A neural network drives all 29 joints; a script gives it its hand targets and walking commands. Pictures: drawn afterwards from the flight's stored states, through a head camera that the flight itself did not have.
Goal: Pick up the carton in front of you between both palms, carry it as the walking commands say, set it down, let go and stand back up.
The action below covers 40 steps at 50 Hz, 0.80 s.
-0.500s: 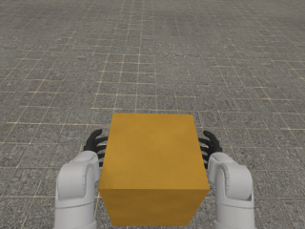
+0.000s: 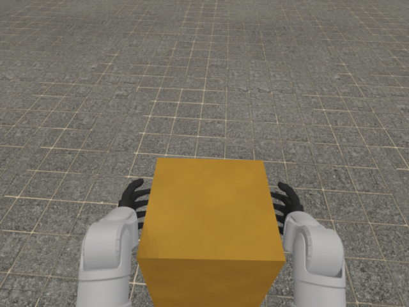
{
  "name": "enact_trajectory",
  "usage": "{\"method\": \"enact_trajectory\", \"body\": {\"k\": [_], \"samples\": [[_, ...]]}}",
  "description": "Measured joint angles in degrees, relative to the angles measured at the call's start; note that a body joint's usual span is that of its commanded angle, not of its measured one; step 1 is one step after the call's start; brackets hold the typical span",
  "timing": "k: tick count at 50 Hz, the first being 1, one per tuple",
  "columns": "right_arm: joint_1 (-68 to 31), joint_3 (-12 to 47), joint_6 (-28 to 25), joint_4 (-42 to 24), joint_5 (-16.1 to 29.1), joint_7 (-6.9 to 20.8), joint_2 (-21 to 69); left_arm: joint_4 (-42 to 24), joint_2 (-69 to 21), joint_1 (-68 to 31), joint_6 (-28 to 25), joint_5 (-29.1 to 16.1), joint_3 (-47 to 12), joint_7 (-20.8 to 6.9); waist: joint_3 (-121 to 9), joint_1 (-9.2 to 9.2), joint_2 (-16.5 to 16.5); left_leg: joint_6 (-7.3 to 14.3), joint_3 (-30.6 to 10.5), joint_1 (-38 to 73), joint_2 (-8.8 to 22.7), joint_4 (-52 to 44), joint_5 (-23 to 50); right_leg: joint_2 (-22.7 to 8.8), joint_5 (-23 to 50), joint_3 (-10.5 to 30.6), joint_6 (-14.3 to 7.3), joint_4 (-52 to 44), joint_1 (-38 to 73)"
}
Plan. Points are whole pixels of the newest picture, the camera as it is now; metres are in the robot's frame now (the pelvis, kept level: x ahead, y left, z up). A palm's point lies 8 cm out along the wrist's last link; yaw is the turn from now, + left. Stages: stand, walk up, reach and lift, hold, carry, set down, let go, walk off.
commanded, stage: carry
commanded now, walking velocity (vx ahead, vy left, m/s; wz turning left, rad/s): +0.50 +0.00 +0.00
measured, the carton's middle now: (208, 237) +0.26 +0.00 -0.01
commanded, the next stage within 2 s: none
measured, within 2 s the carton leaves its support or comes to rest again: neither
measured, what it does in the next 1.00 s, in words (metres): walks ahead: left foot, then right foot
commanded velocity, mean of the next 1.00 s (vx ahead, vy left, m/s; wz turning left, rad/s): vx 0.50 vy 0.00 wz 0.00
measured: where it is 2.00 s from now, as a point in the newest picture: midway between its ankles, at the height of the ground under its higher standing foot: (206, 143)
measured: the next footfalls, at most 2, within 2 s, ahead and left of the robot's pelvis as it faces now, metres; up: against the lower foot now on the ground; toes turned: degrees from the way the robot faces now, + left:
left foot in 0.34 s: +0.42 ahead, +0.13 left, +0.00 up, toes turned +9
right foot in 0.86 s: +0.76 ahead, -0.09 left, +0.00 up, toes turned -13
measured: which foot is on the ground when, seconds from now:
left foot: up 0.00-0.32, down 0.34-0.88, up 0.90-1.00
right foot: down 0.00-0.38, up 0.40-0.84, down 0.86-1.00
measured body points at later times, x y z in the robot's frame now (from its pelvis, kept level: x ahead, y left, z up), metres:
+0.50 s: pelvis +0.33 +0.06 +0.00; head +0.33 +0.07 +0.45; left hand +0.61 +0.19 +0.07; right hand +0.59 -0.11 +0.08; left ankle +0.38 +0.13 -0.74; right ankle +0.21 -0.08 -0.64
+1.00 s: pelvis +0.66 -0.01 +0.00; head +0.68 -0.02 +0.45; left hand +0.93 +0.15 +0.05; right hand +0.93 -0.15 +0.04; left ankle +0.53 +0.12 -0.64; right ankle +0.72 -0.08 -0.74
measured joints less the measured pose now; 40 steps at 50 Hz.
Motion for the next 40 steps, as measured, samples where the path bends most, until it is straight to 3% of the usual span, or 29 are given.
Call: {"method": "enact_trajectory", "body": {"k": [3,8,16,17,19,21,22,25,34,40], "samples": [[0.8,1.34,-0.99,-0.57,-0.02,0.01,-0.12,-1.67,0.16,1.75,-0.96,-0.33,-0.03,0.0,0.69,0.35,-0.37,-0.24,0.85,-7.17,1.44,-5.29,4.65,0.28,-0.37,0.59,0.29,-4.83,4.99],[2.04,2.52,-1.81,-3.09,-0.07,0.0,-0.19,-4.32,0.25,3.09,-1.79,-0.84,-0.35,0.01,-0.37,0.23,-0.89,-1.72,2.46,-11.75,3.05,-21.86,11.28,0.39,-2.37,1.39,1.67,-11.1,13.23],[1.04,1.54,0.32,-7.55,0.69,-0.17,-0.15,-8.09,0.13,1.0,0.8,-0.5,-0.93,0.11,-2.6,-0.23,-1.44,-0.18,7.38,-6.73,1.2,-38.33,17.04,-0.53,-12.85,2.28,6.11,-10.49,24.68],[0.34,1.29,0.71,-7.44,0.76,-0.17,-0.1,-8.26,0.09,0.47,1.3,-0.35,-0.72,0.12,-2.73,-0.24,-1.68,0.12,8.52,-4.71,0.61,-39.85,15.78,-1.13,-15.61,2.6,6.8,-7.56,25.13],[-1.46,1.36,0.24,-4.88,0.71,-0.16,0.12,-7.54,0.42,-0.79,1.94,-0.26,0.59,0.16,-2.46,-0.95,-4.06,2.86,10.12,-4.27,-0.91,-36.13,15.0,-4.42,-18.88,3.74,6.77,6.46,20.97],[-2.77,1.27,0.23,-2.13,0.52,-0.16,0.3,-6.14,0.59,-1.42,2.54,-0.18,1.61,0.19,-1.36,-1.52,-3.82,4.2,10.51,-3.12,-0.75,-34.65,11.66,-3.53,-18.46,8.06,5.77,25.61,11.88],[-2.84,1.08,0.4,-1.5,0.51,-0.16,0.33,-5.58,0.3,-1.53,2.77,-0.04,1.94,0.22,-0.73,-1.57,-3.36,3.87,10.45,-1.79,-0.6,-35.79,11.27,-2.71,-17.71,9.19,5.01,32.74,7.43],[-1.71,0.61,0.33,-1.72,0.84,-0.13,0.2,-4.96,-0.14,-1.31,2.71,0.37,1.43,0.25,0.79,-1.72,-2.6,3.64,10.25,3.1,-0.78,-41.12,11.01,-2.3,-12.22,9.39,3.62,39.17,-2.74],[-0.4,0.5,-0.93,-6.31,1.72,-0.03,0.03,-8.65,-0.02,-0.54,1.22,0.27,-0.49,0.46,0.62,-1.67,-1.96,2.05,8.9,17.85,-1.87,-52.98,7.76,-4.04,0.52,6.87,4.92,19.75,-14.82],[-0.16,1.34,-0.33,-5.02,0.93,0.31,0.0,-8.15,0.09,0.46,1.78,0.14,-0.06,0.48,-1.18,-1.14,-1.79,-0.98,8.4,27.94,-1.82,-54.97,0.75,-2.2,6.3,2.78,3.14,5.36,-11.7]]}}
